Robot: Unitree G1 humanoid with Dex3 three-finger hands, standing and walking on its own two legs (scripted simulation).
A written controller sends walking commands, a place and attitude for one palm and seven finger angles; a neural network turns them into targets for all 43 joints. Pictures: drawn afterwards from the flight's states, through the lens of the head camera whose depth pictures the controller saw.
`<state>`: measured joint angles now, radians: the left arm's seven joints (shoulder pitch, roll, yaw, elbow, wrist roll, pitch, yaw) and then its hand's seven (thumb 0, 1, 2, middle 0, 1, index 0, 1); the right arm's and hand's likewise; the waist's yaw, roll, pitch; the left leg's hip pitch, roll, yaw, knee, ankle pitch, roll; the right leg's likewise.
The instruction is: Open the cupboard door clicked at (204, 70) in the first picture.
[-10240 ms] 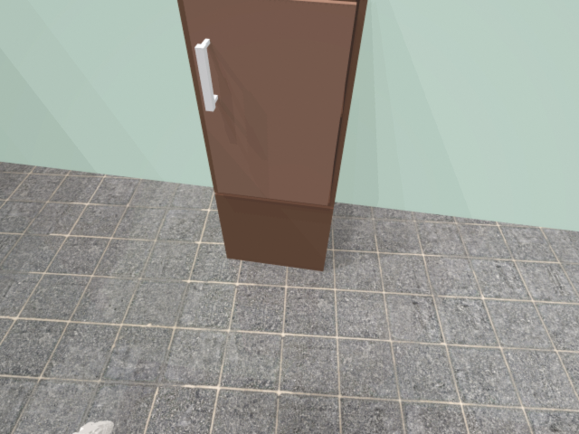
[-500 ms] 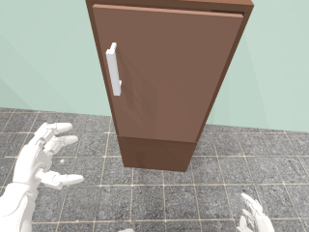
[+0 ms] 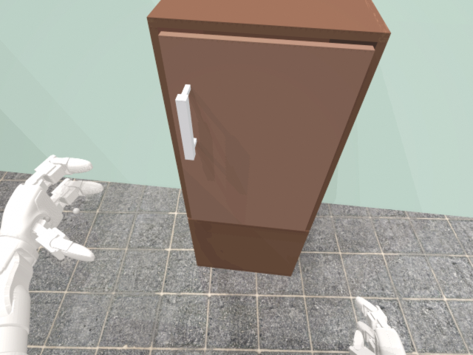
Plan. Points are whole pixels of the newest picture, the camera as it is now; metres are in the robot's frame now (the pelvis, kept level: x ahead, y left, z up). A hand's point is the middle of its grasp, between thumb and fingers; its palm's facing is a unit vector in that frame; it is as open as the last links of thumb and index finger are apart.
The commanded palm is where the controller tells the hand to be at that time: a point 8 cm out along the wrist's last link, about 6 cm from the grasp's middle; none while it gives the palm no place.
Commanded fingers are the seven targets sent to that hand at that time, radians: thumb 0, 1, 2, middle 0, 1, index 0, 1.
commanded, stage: raise the hand with hooked fingers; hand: left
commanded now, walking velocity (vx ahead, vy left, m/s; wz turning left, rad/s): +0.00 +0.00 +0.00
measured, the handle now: (188, 124) +0.54 +0.15 +0.09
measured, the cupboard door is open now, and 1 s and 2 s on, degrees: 0 0 0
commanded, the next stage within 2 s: move the hooked fingers beside the handle in 0.50 s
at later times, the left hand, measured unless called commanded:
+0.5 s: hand (90, 207) +0.30 +0.26 +0.11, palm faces +0.01 -1.00 -0.03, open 14.0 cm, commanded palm +0.26 +0.30 +0.12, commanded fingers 0.00 -0.50 0.30 -0.30 -1.20 -0.30 -1.20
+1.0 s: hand (111, 185) +0.34 +0.24 +0.11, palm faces -0.01 -1.00 -0.01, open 14.0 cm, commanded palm +0.32 +0.29 +0.11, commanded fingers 0.00 -0.50 0.30 -0.30 -1.20 -0.30 -1.20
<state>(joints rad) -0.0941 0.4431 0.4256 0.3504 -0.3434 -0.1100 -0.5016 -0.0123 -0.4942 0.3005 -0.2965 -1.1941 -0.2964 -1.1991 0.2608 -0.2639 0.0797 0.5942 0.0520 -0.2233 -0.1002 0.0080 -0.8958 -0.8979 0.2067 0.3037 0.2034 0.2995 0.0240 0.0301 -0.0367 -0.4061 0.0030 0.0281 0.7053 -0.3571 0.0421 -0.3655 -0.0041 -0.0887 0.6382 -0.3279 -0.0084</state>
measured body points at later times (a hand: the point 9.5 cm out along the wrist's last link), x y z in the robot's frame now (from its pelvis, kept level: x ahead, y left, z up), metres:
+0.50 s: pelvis +0.00 -0.01 +0.00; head +0.01 -0.02 +0.45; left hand +0.29 +0.31 +0.12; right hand +0.16 -0.26 -0.07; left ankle +0.00 +0.09 -0.72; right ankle +0.00 -0.12 -0.72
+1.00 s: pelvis +0.00 -0.02 +0.00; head +0.02 -0.02 +0.45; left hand +0.34 +0.30 +0.11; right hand +0.13 -0.27 -0.09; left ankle +0.00 +0.09 -0.72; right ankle +0.00 -0.12 -0.72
